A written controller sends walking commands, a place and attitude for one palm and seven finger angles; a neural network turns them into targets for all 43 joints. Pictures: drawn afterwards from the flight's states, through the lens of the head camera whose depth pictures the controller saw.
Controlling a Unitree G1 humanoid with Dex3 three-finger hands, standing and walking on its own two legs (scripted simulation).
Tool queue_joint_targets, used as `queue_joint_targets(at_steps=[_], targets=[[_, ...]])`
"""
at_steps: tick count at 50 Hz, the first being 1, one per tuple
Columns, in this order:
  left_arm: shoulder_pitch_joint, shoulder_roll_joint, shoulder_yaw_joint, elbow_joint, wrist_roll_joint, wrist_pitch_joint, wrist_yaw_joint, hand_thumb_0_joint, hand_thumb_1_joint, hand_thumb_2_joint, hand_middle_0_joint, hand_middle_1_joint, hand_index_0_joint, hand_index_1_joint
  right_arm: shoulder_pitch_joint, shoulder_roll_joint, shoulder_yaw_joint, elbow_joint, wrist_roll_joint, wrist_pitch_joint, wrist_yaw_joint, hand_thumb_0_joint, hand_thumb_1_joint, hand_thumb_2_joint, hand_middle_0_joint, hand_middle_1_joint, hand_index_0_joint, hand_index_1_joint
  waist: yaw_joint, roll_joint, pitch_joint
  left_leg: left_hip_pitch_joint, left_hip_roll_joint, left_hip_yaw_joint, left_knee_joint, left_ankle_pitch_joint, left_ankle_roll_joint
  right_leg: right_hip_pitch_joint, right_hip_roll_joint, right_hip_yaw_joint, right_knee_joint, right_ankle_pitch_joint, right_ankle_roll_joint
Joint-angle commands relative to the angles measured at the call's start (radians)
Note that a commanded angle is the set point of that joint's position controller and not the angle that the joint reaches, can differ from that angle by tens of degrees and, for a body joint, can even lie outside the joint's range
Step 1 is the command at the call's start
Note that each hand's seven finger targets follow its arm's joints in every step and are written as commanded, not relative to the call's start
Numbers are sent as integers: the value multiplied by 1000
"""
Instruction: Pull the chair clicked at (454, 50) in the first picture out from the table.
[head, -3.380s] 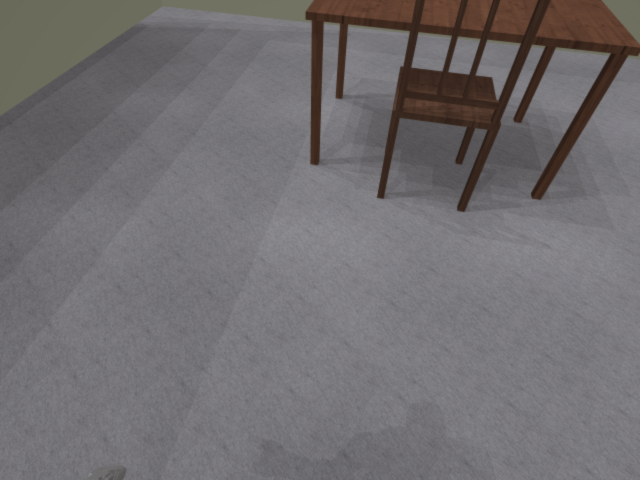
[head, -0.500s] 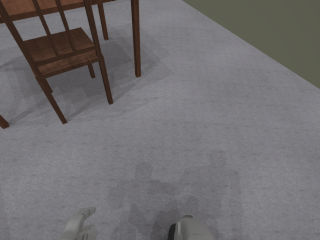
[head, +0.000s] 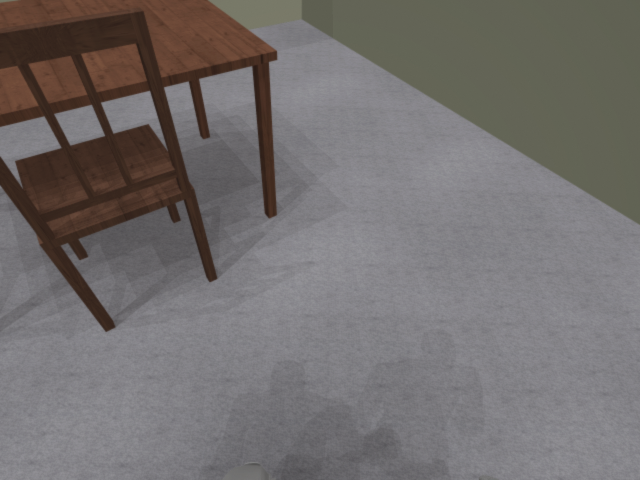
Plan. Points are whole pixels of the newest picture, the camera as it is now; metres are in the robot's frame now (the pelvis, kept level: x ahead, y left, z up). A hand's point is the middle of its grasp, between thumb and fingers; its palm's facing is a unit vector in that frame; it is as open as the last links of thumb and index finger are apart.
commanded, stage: walk to a spot facing it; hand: left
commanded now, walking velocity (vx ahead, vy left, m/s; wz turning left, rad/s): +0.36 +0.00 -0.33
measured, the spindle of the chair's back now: (61, 138) +0.74 +0.66 -0.05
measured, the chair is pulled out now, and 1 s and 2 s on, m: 0.00 0.00 0.00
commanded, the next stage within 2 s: turn to face it in 0.52 s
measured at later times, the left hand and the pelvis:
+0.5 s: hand (239, 361) +0.32 +0.17 -0.16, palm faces -0.24 -0.95 -0.18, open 7.4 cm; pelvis +0.19 +0.00 +0.00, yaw -14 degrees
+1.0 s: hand (302, 293) +0.48 +0.08 -0.16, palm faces -0.15 -0.98 -0.15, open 7.2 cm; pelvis +0.34 -0.07 +0.00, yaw -10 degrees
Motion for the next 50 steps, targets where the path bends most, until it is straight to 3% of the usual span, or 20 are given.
queue_joint_targets(at_steps=[1,2,3,4,6,8,10,18,21,24,26,28,29,30,31,34,37,40,47,50], targets=[[11,117,25,-39,-8,-17,7,0,900,900,-200,-300,-200,-300,155,-92,-11,-10,3,-42,-11,0,-900,-900,200,300,200,300,-108,5,-12,401,-46,25,-218,37,37,-176,-205,163,135,482,-75],[34,70,23,-56,-16,-14,-1,0,900,900,-200,-300,-200,-300,302,-197,-36,26,-12,-50,-24,0,-900,-900,200,300,200,300,-157,200,-121,651,174,-237,-277,10,110,-370,-103,77,409,268,-22],[31,49,16,-79,-16,-22,-7,0,900,900,-200,-300,-200,-300,399,-270,-46,41,-9,-41,-24,0,-900,-900,200,300,200,300,-166,331,-167,730,391,-484,-405,20,204,-525,-26,3,702,-203,8],[-16,78,22,-76,-5,-14,1,0,900,900,-200,-300,-200,-300,358,-225,-36,44,0,-37,-32,0,-900,-900,200,300,200,300,-168,245,-130,621,398,-496,-458,-133,205,-560,-72,78,832,-198,3],[-78,62,28,-75,2,-1,-18,0,900,900,-200,-300,-200,-300,218,-125,-9,5,6,-42,-34,0,-900,-900,200,300,200,300,-104,73,67,382,326,-357,-513,-208,178,-593,-156,79,869,-39,10],[-3,5,28,-52,12,27,-23,0,900,900,-200,-300,-200,-300,163,-78,1,2,6,-52,-38,0,-900,-900,200,300,200,300,-40,99,89,281,251,-163,-528,-128,128,-529,-169,70,836,52,28],[27,-9,32,-51,12,48,-24,0,900,900,-200,-300,-200,-300,164,-68,0,3,11,-59,-41,0,-900,-900,200,300,200,300,-21,136,71,267,214,-47,-532,-62,118,-520,-175,54,812,112,44],[-185,-27,40,-145,14,60,-44,0,900,900,-200,-300,-200,-300,286,-73,-17,47,10,-66,-44,0,-900,-900,200,300,200,300,-63,116,105,449,226,94,-521,161,154,-658,-210,-23,510,210,81],[-288,-29,31,-174,10,55,-45,0,900,900,-200,-300,-200,-300,348,-77,-17,72,3,-54,-40,0,-900,-900,200,300,200,300,-102,136,134,474,234,133,-491,249,144,-611,-180,-67,385,187,63],[-313,-19,30,-190,8,46,-47,0,900,900,-200,-300,-200,-300,348,-95,-19,74,-1,-47,-39,0,-900,-900,200,300,200,300,-94,142,125,524,249,181,-421,415,131,-553,-144,-91,291,149,27],[-243,12,34,-176,8,36,-42,0,900,900,-200,-300,-200,-300,338,-120,-27,65,1,-43,-37,0,-900,-900,200,300,200,300,-53,135,67,532,253,216,-263,685,115,-403,-87,-130,237,83,-8],[18,85,56,-102,13,14,-35,0,900,900,-200,-300,-200,-300,291,-145,-26,42,13,-39,-30,0,-900,-900,200,300,200,300,81,75,-96,379,198,262,112,712,52,16,-47,-145,121,190,-40],[131,216,84,-77,14,1,-22,0,900,900,-200,-300,-200,-300,321,-82,-14,15,31,-40,-18,0,-900,-900,200,300,200,300,116,-162,-247,62,89,245,436,108,3,344,-314,215,85,299,-128],[174,295,93,-64,-15,5,-12,0,900,900,-200,-300,-200,-300,276,-44,-6,-24,36,-42,-30,0,-900,-900,200,300,200,300,97,-230,-305,-159,-28,120,726,-413,-28,434,-523,554,4,634,-241],[123,261,87,-84,-22,9,2,0,900,900,-200,-300,-200,-300,215,-70,-11,-35,31,-40,-38,0,-900,-900,200,300,200,300,97,-129,-251,-152,9,-25,744,-322,-9,279,-497,474,-31,695,-224],[-104,119,32,-120,-13,-3,18,0,900,900,-200,-300,-200,-300,255,-23,2,40,10,2,-39,0,-900,-900,200,300,200,300,-39,-54,-53,-35,66,-63,637,-150,-6,-130,-395,203,-98,623,-134],[-197,82,12,-126,-3,-10,26,0,900,900,-200,-300,-200,-300,378,19,15,94,11,38,-37,0,-900,-900,200,300,200,300,-121,-90,-59,70,46,-56,459,-113,-17,-251,-339,13,-120,586,-99],[-204,60,0,-117,-8,0,21,0,900,900,-200,-300,-200,-300,322,27,19,84,14,48,-32,0,-900,-900,200,300,200,300,-107,-102,-6,82,21,-38,335,-56,-18,-286,-322,-26,-174,406,-82],[-142,103,31,-120,2,28,36,0,900,900,-200,-300,-200,-300,112,0,5,-13,14,48,-11,0,-900,-900,200,300,200,300,-30,-97,37,39,1,9,111,-145,-10,-120,-422,-34,-88,450,-96],[-141,123,44,-136,-1,42,36,0,900,900,-200,-300,-200,-300,115,-24,-3,-41,10,52,-7,0,-900,-900,200,300,200,300,-43,-85,24,130,-15,32,-14,-97,4,-131,-423,-72,4,405,-58]])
